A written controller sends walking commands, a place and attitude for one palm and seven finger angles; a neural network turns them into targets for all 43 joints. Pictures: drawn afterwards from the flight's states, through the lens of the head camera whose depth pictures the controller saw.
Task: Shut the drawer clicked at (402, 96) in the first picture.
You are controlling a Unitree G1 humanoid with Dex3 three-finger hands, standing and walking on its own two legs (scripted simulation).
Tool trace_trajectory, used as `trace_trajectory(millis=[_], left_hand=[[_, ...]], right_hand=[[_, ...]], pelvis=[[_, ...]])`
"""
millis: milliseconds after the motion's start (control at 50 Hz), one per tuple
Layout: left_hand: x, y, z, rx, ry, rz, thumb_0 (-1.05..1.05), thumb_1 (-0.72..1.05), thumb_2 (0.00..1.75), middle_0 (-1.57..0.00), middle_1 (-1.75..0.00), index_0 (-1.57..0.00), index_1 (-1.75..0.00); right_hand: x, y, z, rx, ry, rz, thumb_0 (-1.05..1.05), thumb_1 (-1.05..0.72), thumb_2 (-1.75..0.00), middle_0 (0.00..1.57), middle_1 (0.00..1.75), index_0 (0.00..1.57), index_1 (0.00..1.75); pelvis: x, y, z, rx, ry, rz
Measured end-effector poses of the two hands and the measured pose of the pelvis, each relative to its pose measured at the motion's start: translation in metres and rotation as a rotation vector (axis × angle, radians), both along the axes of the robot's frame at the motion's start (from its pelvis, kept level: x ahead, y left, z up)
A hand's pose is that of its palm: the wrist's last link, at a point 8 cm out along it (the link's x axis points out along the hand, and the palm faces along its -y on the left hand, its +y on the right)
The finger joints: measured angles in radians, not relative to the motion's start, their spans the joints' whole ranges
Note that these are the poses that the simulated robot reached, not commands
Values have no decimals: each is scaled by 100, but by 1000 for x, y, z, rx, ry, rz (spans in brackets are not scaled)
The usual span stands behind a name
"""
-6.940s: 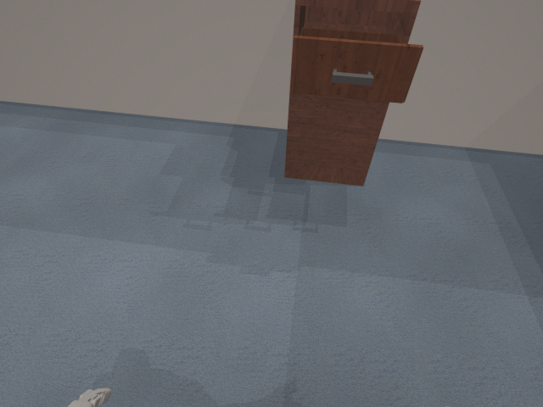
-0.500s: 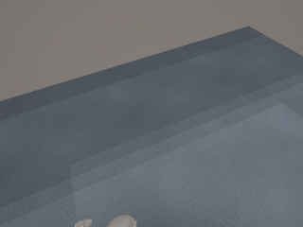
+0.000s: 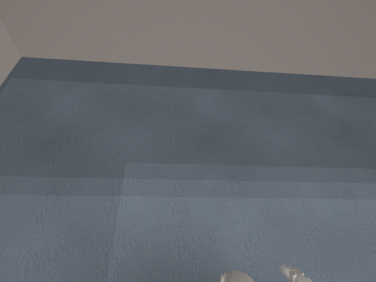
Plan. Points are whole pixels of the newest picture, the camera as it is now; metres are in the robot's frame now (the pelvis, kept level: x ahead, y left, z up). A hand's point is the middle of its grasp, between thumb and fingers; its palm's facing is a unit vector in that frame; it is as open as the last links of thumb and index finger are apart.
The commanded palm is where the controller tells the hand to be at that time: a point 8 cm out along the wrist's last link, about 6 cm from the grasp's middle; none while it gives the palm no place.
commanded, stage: turn to face it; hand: left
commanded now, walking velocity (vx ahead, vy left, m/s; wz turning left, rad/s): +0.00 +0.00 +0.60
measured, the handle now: out of the picture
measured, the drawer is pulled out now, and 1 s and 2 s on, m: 0.30 0.30 0.30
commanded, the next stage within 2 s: none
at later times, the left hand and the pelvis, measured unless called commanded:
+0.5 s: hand out of the picture +0.08 +0.16 -0.13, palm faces +0.26 -0.92 -0.30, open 7.4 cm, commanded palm none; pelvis +0.01 -0.06 +0.00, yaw +18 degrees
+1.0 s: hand out of the picture -0.15 +0.17 -0.19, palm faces +0.62 -0.74 -0.26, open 7.4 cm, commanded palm none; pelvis -0.03 -0.02 -0.01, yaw +36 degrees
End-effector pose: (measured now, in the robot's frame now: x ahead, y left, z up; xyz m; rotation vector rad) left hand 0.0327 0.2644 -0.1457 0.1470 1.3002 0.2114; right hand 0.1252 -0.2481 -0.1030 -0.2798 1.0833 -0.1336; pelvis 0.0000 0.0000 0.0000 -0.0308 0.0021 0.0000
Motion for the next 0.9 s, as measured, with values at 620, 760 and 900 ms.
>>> trace_trajectory(millis=[620, 760, 900], left_hand=[[-26, -79, 47, 106, -179, 257, 0, 90, 90, -20, -30, -20, -30], [-112, -88, 27, 61, -39, 419, 0, 90, 90, -20, -30, -20, -30], [-199, -75, -8, 6, 84, 583, 0, 90, 90, -20, -30, -20, -30]], right_hand=[[-4, -64, -42, 50, 247, 193, 1, -91, -90, 20, 30, 20, 30], [56, -22, -32, 14, 177, 361, 1, -91, -90, 20, 30, 20, 30], [111, 65, -19, -13, 16, 564, 1, -91, -90, 20, 30, 20, 30]], pelvis=[[4, -69, 5, 82, -6, 397], [-4, -59, 2, 70, 0, 484], [-18, -29, -16, 32, 13, 576]])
